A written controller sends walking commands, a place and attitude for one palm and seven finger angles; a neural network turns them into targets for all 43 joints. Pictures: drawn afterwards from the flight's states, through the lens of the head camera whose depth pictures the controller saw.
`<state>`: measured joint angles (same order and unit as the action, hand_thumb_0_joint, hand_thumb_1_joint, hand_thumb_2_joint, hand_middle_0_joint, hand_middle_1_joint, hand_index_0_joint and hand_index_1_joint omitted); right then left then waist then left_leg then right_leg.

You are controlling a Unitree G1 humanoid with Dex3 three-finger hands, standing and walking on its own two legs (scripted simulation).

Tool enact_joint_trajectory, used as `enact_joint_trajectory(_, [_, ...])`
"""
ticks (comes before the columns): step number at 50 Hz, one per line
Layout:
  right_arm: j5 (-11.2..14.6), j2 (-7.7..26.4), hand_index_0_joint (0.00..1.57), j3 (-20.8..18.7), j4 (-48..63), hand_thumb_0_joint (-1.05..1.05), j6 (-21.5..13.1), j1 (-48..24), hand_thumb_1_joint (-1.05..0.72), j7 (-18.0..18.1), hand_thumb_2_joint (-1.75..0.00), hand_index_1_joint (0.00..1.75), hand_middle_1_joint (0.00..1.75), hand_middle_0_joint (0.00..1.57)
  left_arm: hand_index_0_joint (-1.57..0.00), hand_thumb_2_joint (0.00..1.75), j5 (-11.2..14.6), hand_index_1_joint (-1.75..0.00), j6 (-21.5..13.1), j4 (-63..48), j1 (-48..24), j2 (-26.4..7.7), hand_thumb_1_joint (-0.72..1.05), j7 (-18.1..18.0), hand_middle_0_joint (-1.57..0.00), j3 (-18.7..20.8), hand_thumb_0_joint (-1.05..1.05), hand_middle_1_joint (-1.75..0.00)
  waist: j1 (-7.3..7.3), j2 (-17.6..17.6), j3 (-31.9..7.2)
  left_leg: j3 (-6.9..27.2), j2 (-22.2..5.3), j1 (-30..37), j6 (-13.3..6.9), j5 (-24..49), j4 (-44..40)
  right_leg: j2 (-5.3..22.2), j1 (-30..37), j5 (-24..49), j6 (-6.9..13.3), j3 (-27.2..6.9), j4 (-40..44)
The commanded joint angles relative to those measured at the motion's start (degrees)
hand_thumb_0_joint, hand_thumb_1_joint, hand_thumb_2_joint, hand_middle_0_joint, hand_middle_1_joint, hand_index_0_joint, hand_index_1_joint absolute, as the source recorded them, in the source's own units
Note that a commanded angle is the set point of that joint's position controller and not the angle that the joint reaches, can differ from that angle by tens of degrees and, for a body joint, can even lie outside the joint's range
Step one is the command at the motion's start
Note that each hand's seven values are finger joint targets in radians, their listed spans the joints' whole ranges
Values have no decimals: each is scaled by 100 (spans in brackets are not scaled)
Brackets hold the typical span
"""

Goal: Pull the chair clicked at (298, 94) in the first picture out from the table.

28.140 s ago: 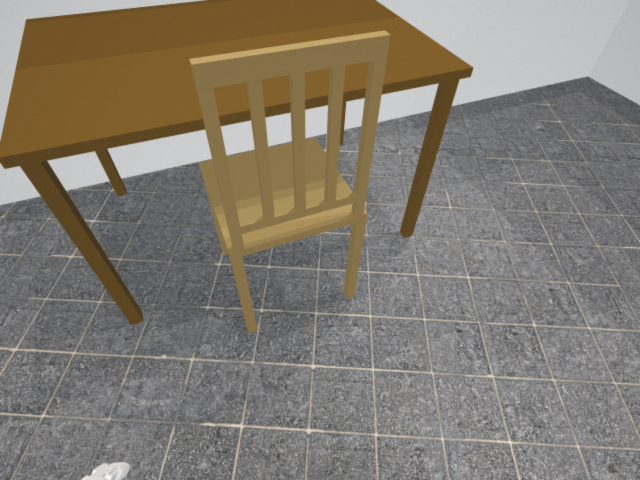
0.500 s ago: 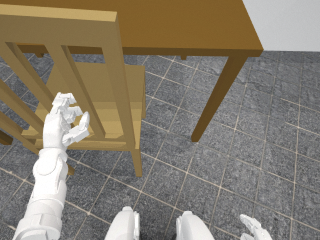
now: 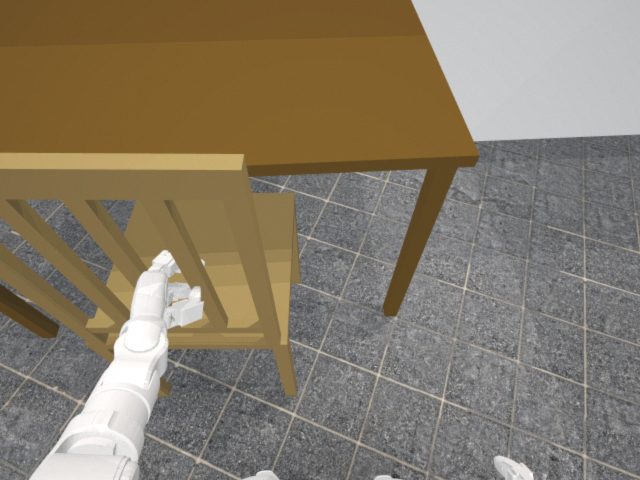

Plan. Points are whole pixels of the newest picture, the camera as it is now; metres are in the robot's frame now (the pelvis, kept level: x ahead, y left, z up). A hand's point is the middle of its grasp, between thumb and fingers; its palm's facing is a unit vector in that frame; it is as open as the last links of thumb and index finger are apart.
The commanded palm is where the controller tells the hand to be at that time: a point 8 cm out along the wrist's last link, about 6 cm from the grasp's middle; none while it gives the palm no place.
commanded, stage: step backward, pulling the chair out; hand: left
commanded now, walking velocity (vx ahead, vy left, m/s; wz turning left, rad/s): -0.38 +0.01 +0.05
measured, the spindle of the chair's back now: (137, 274) +0.41 +0.27 -0.04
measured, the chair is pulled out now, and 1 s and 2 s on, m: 0.03 0.15 0.26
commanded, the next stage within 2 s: none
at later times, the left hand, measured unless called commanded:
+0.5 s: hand (185, 361) +0.28 +0.18 -0.04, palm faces +0.05 -0.95 -0.32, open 6.0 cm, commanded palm +0.26 +0.23 -0.04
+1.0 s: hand (183, 394) +0.23 +0.17 -0.04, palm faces +0.11 -0.94 -0.33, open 6.0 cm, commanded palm +0.20 +0.23 -0.05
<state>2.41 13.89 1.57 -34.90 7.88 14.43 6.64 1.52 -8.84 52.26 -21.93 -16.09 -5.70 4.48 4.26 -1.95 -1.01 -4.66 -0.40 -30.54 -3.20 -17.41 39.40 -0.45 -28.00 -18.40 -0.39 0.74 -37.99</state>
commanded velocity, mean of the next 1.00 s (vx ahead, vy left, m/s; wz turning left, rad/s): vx -0.38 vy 0.03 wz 0.05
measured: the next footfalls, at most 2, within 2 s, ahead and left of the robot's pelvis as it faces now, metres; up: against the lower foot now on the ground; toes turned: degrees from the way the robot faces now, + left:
left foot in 1.00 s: -0.17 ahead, +0.16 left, +0.00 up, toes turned +6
right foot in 1.74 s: -0.14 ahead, -0.13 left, +0.00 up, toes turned +1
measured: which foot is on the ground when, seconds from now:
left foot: down 0.00-0.70, up 0.72-0.98, down 1.00-1.00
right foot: down 0.00-1.00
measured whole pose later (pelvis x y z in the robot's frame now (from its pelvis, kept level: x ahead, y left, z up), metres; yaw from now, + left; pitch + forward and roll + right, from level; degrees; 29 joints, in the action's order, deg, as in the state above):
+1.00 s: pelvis -0.11 -0.01 +0.01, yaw +6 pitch +6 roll +2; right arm 1.5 20.6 -1.3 -43.5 -0.3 13.4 6.9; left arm -0.8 -10.4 55.9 -25.5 -12.2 -7.8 2.4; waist 4.5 -1.6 4.2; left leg 1.4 -2.2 -12.8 0.8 -17.6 28.0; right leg 6.0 -29.6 -4.7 0.0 4.6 -28.9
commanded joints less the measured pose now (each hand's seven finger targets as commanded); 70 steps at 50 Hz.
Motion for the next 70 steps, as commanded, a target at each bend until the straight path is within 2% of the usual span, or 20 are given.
enact_joint_trajectory(1, [-32, 810, 20, -334, 521, 0, -146, 71, -90, 60, -90, 30, 30, 20, -50, 90, -14, -145, -537, -1059, -853, -878, 90, 17, -50, 255, 0, -145, -226, -627, -1845, 1272, -1126, 1659, -60, 3117, -860, 355, 1045, 1756, 74, -262, 288])
enact_joint_trajectory(7, [62, 802, 20, -391, 540, 0, -180, -16, -90, 121, -90, 30, 30, 20, -50, 90, 41, -145, -581, -1183, -696, -1004, 90, -48, -50, 222, 0, -145, -170, 369, -1873, 760, -679, 1460, 221, 1757, -667, 871, 1566, 2963, 245, -747, 1052])
enact_joint_trajectory(11, [118, 874, 20, -415, 374, 0, -216, -42, -90, 154, -90, 30, 30, 20, -50, 90, 16, -145, -574, -940, -1020, -1134, 90, -128, -50, 167, 0, -145, -127, 377, -1630, 573, -388, 1659, 335, 888, -561, 1290, 1283, 2507, 355, -1042, 1600])
enact_joint_trajectory(16, [165, 935, 20, -372, 155, 0, -354, -114, -90, 196, -90, 30, 30, 20, -50, 90, 20, -145, -627, -571, -1404, -1033, 90, -162, -50, 18, 0, -145, -164, 396, -1160, 861, -572, 1817, 177, 837, -1174, 860, 815, 833, 122, -598, 1752])
enact_joint_trajectory(24, [36, 899, 20, -319, 65, 0, -660, -190, -90, 201, -90, 30, 30, 20, -50, 90, 50, -145, -723, -539, -1550, -871, 90, -162, -50, 18, 0, -145, -310, -798, -1141, 2087, -1536, 1650, -281, 129, -2342, 173, 657, -390, 163, -308, 27])
enact_joint_trajectory(28, [-74, 913, 20, -319, -11, 0, -818, -77, -90, 152, -90, 30, 30, 20, -50, 90, 7, -145, -709, -567, -1527, -956, 90, -156, -50, 114, 0, -145, -280, -636, -1321, 1824, -1617, 1991, -370, 1069, -1934, 179, 836, -256, 129, -298, 192])
enact_joint_trajectory(32, [-27, 910, 20, -371, 12, 0, -935, -222, -90, 116, -90, 30, 30, 20, -50, 90, 11, -145, -681, -576, -1532, -895, 90, -137, -50, 122, 0, -145, -309, -356, -977, 1490, -1341, 734, -250, -504, -1760, 282, 1694, -29, 201, -373, 760])
enact_joint_trajectory(34, [7, 886, 20, -424, 23, 0, -1002, -175, -90, 110, -90, 30, 30, 20, -50, 90, -15, -145, -686, -568, -1485, -1105, 90, -172, -50, 233, 0, -145, -296, 526, -857, 966, -631, 491, 93, -1283, -887, 891, 1382, -553, 477, -1242, 1624])
enact_joint_trajectory(36, [28, 877, 20, -496, -148, 0, -994, -281, -90, 29, -90, 30, 30, 20, -50, 90, -82, -145, -665, -361, -1584, -1127, 90, -277, -50, 228, 0, -145, -417, 1446, -983, 601, 187, 1118, 508, -1158, 2068, 2413, 147, -1417, 1214, -2492, 2912])
enact_joint_trajectory(39, [-77, 758, 20, -350, -268, 0, -1029, -243, -90, -64, -90, 30, 30, 20, -50, 90, -127, -145, -557, -297, -1586, -1074, 90, -314, -50, 365, 0, -145, -346, 880, -1184, 1149, -21, 497, 514, -1156, 2691, 2358, 969, 278, 1236, -1746, 2176])
enact_joint_trajectory(41, [-82, 727, 20, -265, -326, 0, -1035, -297, -90, -61, -90, 30, 30, 20, -50, 90, -160, -145, -630, -362, -1608, -1121, 90, -349, -50, 424, 0, -145, -293, 905, -1328, 930, 21, 664, 509, -1242, 1683, 1966, 1500, 1465, 892, -1130, 1809])
enact_joint_trajectory(45, [-102, 857, 20, -278, -492, 0, -1058, 32, -90, 29, -90, 30, 30, 20, -50, 90, -111, -145, -517, -325, -1427, -944, 90, -331, -50, 312, 0, -145, -323, 1262, -1372, 395, 116, 992, 492, -1006, -470, 1768, 2098, 1993, 628, -896, 1826])
enact_joint_trajectory(48, [-70, 1002, 20, -406, -454, 0, -955, 150, -90, 121, -90, 30, 30, 20, -50, 90, -80, -145, -422, -532, -1518, -864, 90, -258, -50, 158, 0, -145, -216, 1001, -1568, 518, -212, 1525, 395, 461, -1879, 1453, 2245, 2724, 291, -520, 1149])
enact_joint_trajectory(50, [-49, 1086, 20, -524, -156, 0, -809, 127, -90, 144, -90, 30, 30, 20, -50, 90, -97, -145, -428, -945, -1559, -645, 90, -200, -50, 30, 0, -145, -283, 247, -1792, 1024, -907, 1825, 185, 2616, -1602, 810, 2147, 3533, 31, -39, 514])
enact_joint_trajectory(51, [-15, 1016, 20, -567, -53, 0, -733, 181, -90, 104, -90, 30, 30, 20, -50, 90, -112, -145, -426, -1106, -1581, -521, 90, -138, -50, -60, 0, -145, -263, 301, -2053, 761, -959, 2088, 290, 3267, -1227, 751, 2241, 4029, 66, -47, 474])
enact_joint_trajectory(52, [63, 1030, 20, -632, 47, 0, -669, 310, -90, 40, -90, 30, 30, 20, -50, 90, -107, -145, -413, -1348, -1545, -426, 90, -63, -50, -143, 0, -145, -216, 823, -2393, 511, -869, 2184, 410, 3034, -1077, 787, 2524, 4101, 110, -127, 638])
enact_joint_trajectory(54, [-52, 863, 20, -541, 225, 0, -548, 46, -90, 41, -90, 30, 30, 20, -50, 90, -138, -145, -457, -1836, -1563, -404, 90, -6, -50, -226, 0, -145, -98, -74, -2460, 385, -713, 1808, 547, 2778, -979, 1072, 2779, 4996, 205, -194, 440])
enact_joint_trajectory(58, [-63, 921, 20, -544, 462, 0, -310, -215, -90, -1, -90, 30, 30, 20, -50, 90, -91, -145, -357, -1864, -372, -496, 90, 23, -50, 28, 0, -145, -244, -59, -1905, 631, -826, 981, 446, 1378, -1294, 770, 2469, 3476, 145, -47, 397])
enact_joint_trajectory(65, [-90, 791, 20, -414, 291, 0, -512, -294, -90, 42, -90, 30, 30, 20, -50, 90, -107, -145, -353, -1849, -1102, -366, 90, -72, -50, -123, 0, -145, -331, -475, -677, 504, -1018, -289, 191, -339, -1401, 461, 1764, 1274, 57, -90, -64])
enact_joint_trajectory(70, [-79, 662, 20, -453, -277, 0, -712, 368, -90, -8, -90, 30, 30, 20, -50, 90, -236, -145, -437, -983, -1507, -785, 90, -125, -50, 47, 0, -145, -271, 1885, -1092, 25, 257, 1235, 355, -1364, 716, 1579, 397, -1050, 329, -1148, 2832])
